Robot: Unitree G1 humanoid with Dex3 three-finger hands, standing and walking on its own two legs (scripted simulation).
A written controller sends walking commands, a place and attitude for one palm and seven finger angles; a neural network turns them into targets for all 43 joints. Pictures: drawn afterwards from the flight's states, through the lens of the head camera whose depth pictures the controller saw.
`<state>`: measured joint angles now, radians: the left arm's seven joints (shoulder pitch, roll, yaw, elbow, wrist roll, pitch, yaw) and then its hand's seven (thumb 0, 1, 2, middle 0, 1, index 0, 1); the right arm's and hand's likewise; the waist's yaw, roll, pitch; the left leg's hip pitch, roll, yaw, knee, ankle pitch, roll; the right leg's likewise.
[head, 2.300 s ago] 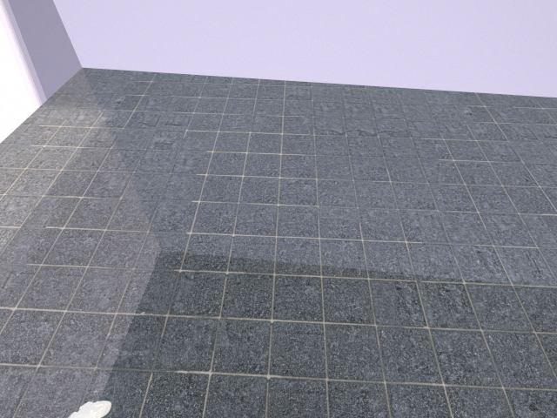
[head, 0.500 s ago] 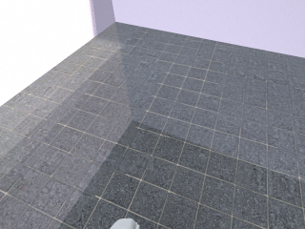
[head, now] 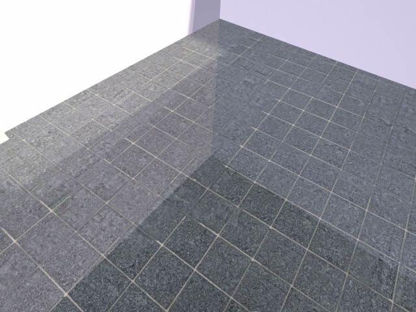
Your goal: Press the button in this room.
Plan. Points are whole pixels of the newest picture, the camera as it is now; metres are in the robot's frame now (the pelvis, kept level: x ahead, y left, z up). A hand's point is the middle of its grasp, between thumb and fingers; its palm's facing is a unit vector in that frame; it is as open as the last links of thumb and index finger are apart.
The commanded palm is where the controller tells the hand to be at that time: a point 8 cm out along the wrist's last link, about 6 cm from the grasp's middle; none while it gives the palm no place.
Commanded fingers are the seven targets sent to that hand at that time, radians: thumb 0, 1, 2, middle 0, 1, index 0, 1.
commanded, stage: turn or walk to find it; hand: left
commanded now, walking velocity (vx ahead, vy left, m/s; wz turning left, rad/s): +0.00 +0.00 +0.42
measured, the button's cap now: out of the picture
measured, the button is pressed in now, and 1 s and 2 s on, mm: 0 0 0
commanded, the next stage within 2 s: stand and wait in 1.12 s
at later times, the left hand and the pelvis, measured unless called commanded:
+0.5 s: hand out of the picture -0.04 +0.21 -0.19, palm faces +0.27 -0.94 -0.21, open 7.4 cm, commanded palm none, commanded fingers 0.00 0.90 0.90 -0.20 -0.30 -0.20 -0.30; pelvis -0.03 +0.01 -0.01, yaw +15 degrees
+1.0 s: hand out of the picture -0.01 +0.24 -0.15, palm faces +0.42 -0.87 -0.26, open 7.4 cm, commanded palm none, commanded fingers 0.00 0.90 0.90 -0.20 -0.30 -0.20 -0.30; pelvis -0.05 +0.00 +0.00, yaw +25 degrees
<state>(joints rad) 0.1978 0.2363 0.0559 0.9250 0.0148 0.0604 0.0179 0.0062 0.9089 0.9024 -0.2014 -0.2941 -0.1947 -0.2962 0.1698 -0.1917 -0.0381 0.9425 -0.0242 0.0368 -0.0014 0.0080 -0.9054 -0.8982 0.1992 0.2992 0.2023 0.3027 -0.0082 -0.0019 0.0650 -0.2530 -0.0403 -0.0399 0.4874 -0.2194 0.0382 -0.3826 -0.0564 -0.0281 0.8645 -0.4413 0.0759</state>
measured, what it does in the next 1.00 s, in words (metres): steps on the spot, turning left: right foot, then left foot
